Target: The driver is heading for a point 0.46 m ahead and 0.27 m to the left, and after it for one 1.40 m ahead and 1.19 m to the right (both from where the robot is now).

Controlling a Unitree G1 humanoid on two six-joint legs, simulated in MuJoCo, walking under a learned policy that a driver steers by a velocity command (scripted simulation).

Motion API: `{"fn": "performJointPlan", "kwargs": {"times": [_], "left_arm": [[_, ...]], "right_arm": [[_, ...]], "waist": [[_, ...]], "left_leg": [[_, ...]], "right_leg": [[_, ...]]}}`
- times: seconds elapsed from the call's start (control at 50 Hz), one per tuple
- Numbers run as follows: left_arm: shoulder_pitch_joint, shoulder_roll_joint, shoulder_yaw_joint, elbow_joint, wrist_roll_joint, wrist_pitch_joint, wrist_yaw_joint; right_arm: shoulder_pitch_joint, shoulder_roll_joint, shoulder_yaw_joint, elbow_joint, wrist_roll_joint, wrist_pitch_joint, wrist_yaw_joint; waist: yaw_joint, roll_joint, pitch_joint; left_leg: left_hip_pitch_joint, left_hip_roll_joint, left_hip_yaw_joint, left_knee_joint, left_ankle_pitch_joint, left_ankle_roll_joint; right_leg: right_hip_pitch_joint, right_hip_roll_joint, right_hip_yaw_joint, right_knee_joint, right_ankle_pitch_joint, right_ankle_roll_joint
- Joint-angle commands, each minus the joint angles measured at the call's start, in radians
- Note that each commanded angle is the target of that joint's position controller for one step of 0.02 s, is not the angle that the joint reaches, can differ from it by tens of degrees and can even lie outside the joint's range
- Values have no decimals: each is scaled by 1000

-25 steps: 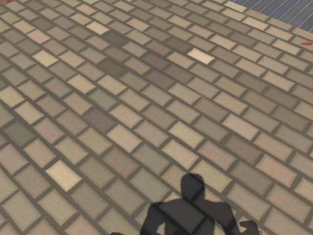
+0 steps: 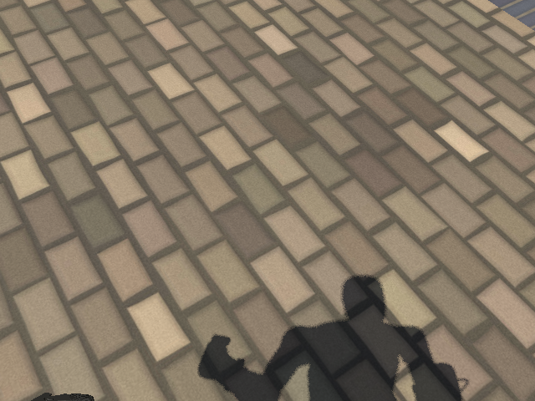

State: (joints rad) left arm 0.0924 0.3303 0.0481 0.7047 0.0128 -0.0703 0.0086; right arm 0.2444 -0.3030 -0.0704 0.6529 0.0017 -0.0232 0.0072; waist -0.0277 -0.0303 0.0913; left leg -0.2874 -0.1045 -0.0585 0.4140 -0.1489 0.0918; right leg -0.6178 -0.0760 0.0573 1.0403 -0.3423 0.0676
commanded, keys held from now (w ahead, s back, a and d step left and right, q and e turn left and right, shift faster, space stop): q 0.08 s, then e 0.92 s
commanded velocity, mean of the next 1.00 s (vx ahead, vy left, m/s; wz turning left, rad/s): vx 0.05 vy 0.00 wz -0.22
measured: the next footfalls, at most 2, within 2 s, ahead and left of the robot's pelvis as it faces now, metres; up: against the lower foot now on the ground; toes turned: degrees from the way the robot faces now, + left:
right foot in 0.22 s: +0.25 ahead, -0.13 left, +0.00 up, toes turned +7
left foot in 0.60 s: +0.18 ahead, +0.11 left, +0.00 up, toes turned -11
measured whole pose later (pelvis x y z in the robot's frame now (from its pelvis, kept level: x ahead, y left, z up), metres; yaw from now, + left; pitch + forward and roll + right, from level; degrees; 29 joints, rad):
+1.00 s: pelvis +0.13 -0.01 +0.00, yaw -19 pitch +1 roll +0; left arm 0.14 0.30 0.07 0.64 -0.02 0.08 -0.01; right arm 0.16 -0.29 -0.06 0.75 0.01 0.02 -0.03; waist -0.03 -0.01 0.06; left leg -0.18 0.07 0.13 0.46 -0.28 -0.01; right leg -0.36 -0.03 -0.02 0.73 -0.37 0.07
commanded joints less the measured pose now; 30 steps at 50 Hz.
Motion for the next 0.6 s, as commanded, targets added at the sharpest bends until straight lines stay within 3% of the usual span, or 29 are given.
{"fn": "performJointPlan", "kwargs": {"times": [0.02, 0.08, 0.14, 0.18, 0.2, 0.22, 0.24, 0.26, 0.28, 0.3, 0.36, 0.38, 0.44, 0.52, 0.58, 0.6], "left_arm": [[76, 56, 14, -33, 8, 15, 7], [-12, 51, 9, -54, -2, 20, -3], [-28, 57, 9, -47, -7, 15, -19], [-19, 65, 15, -46, 1, 4, -28], [6, 58, 15, -37, 5, -3, -32], [15, 64, 16, -35, 15, -10, -32], [8, 119, 21, -50, 28, -14, -27], [4, 100, 14, -46, 39, -6, -24], [18, 44, 4, -37, 13, 8, -24], [35, 36, -2, -28, -3, 20, -29], [77, 158, 40, -30, -14, 38, -25], [65, 173, 49, -36, -15, 41, -18], [19, 132, 53, -54, -25, 67, 4], [22, 128, 67, -61, -31, 100, 18], [9, 123, 69, -72, -43, 118, 28], [31, 97, 60, -73, -39, 117, 28]], "right_arm": [[-50, -178, -51, -63, 8, -3, -26], [-28, -174, -51, -44, 16, 22, -41], [-8, -134, -31, -20, 5, 26, -43], [-5, -99, -13, 0, -4, 20, -37], [-22, -80, -2, 10, -4, 15, -35], [-1, -64, 5, 24, -11, 7, -32], [66, -48, 10, 27, -39, -6, -30], [180, -51, 9, 61, -32, -8, -33], [144, -93, 4, 65, -39, 3, -38], [81, -112, -6, 50, -26, 18, -41], [-33, -125, -21, 29, -5, 57, -49], [-34, -114, -22, 33, -3, 60, -50], [-27, -70, -17, 57, 6, 51, -56], [-26, -48, -14, 68, 10, 31, -46], [33, -70, -25, 93, 8, 16, -30], [58, -128, -40, 92, -4, 15, -35]], "waist": [[53, 86, -186], [17, 114, -202], [-8, 131, -208], [-1, 142, -200], [24, 140, -191], [30, 116, -187], [-16, 16, -230], [-57, -105, -287], [-26, -150, -284], [-6, -151, -252], [43, -108, -193], [38, -96, -189], [26, -103, -188], [34, -146, -211], [-3, -142, -195], [-1, -68, -190]], "left_leg": [[30, 218, -165, -66, 640, 171], [39, 194, -189, -32, 523, 123], [107, 229, -211, 13, 448, 108], [134, 254, -240, 62, 429, 98], [127, 241, -230, 96, 402, 79], [108, 198, -207, 132, 352, 44], [67, 121, -157, 219, 181, -6], [-3, 68, -101, 293, -105, -74], [-18, 70, -65, 319, -304, -118], [-58, 72, -58, 334, -379, -128], [-184, 53, -62, 480, -456, -145], [-189, 53, -64, 509, -442, -151], [-138, 51, -43, 417, -359, -161], [-20, 32, -22, 231, -225, -155], [135, 41, 4, -6, -66, -107], [218, 164, -93, -76, -92, -59]], "right_leg": [[98, 40, -17, -136, 134, 28], [139, 81, -7, -296, 266, 28], [162, 69, -2, -393, 303, 9], [205, 60, -4, -456, 280, -31], [266, 57, -16, -542, 333, -59], [356, 40, 2, -624, 518, -92], [478, -65, 122, -584, 893, -147], [574, -177, 255, -556, 1003, -300], [547, -216, 360, -597, 889, -362], [535, -212, 415, -628, 724, -366], [523, -207, 501, -711, 368, -335], [504, -185, 479, -721, 322, -315], [441, -103, 380, -738, 239, -257], [392, -62, 366, -740, 186, -243], [294, -18, 363, -705, 66, -192], [191, 29, 317, -619, -48, -141]]}}
Over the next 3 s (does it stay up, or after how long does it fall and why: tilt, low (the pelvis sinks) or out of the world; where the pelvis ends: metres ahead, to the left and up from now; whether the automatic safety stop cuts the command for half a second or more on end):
stays up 0.67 -0.68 -0.02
